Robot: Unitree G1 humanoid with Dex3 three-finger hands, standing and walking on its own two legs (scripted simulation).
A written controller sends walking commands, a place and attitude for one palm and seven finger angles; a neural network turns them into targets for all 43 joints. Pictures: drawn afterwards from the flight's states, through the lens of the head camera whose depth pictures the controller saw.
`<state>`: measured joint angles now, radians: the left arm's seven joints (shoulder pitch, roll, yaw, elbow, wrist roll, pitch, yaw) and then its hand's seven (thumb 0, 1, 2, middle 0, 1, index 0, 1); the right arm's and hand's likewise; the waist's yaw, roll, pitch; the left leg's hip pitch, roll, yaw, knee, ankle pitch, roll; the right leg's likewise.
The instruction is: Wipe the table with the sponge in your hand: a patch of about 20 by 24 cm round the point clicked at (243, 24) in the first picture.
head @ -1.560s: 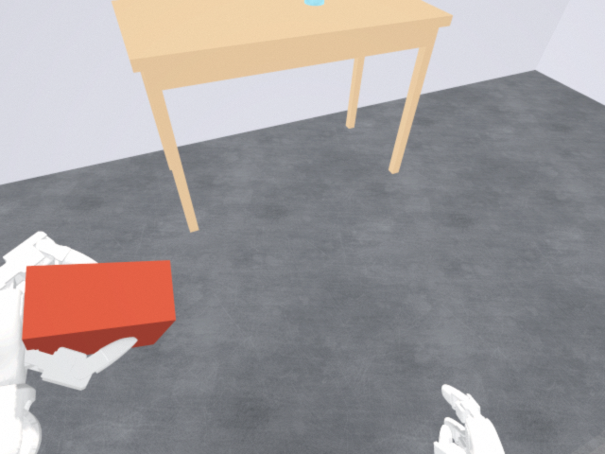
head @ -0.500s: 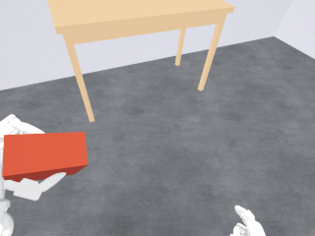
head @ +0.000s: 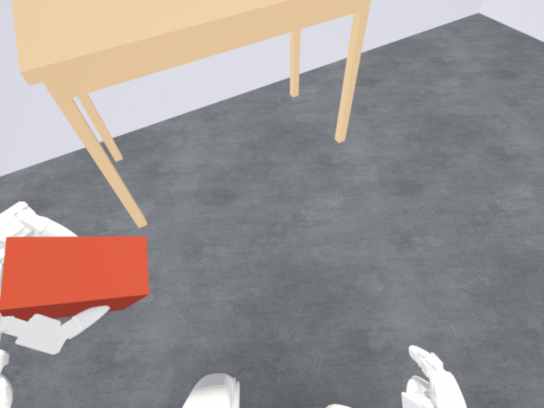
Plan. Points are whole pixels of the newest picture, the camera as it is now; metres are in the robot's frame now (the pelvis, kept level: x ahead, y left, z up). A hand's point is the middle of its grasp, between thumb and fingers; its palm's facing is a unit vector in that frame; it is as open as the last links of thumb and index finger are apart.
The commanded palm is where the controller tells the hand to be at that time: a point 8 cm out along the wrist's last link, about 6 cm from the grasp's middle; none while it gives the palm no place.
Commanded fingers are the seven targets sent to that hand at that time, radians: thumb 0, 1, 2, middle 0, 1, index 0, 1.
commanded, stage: walk to a spot facing it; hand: left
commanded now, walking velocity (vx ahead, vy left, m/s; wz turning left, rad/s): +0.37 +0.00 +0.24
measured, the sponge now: (96, 279) +0.23 +0.20 +0.15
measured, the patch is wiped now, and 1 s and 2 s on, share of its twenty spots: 0.00 0.00 0.00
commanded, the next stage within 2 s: turn to face it in 1.12 s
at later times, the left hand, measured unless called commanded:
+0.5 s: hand (60, 154) +0.38 +0.27 +0.19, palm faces +0.45 -0.80 -0.39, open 9.9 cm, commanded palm +0.29 +0.31 +0.19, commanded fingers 0.00 0.10 1.30 -1.20 -1.60 -1.20 -1.60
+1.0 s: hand (145, 93) +0.50 +0.20 +0.19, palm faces +0.42 -0.76 -0.50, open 9.9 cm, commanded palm +0.42 +0.26 +0.19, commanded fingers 0.00 0.10 1.30 -1.20 -1.60 -1.20 -1.60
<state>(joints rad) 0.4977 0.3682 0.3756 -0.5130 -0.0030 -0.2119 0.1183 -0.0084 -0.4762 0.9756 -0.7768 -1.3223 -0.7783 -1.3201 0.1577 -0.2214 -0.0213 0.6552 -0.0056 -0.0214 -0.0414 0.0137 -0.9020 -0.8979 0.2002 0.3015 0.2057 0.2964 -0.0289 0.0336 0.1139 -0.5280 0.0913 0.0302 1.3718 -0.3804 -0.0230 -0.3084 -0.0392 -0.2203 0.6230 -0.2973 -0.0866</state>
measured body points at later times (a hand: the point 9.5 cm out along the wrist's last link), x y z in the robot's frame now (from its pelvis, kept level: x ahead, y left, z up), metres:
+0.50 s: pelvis +0.15 +0.02 +0.00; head +0.18 +0.04 +0.45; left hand +0.35 +0.31 +0.21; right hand +0.35 -0.17 -0.08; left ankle +0.20 +0.13 -0.73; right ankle +0.11 -0.10 -0.64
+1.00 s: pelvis +0.31 -0.04 +0.01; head +0.35 -0.06 +0.46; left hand +0.48 +0.24 +0.22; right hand +0.49 -0.28 -0.10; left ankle +0.27 +0.09 -0.62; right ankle +0.30 -0.13 -0.73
